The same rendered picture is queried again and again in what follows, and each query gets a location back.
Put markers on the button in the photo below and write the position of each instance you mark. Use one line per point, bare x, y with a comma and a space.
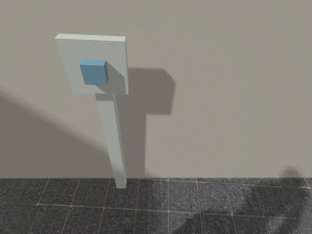
94, 71

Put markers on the panel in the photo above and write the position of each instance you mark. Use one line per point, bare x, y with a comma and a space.
75, 47

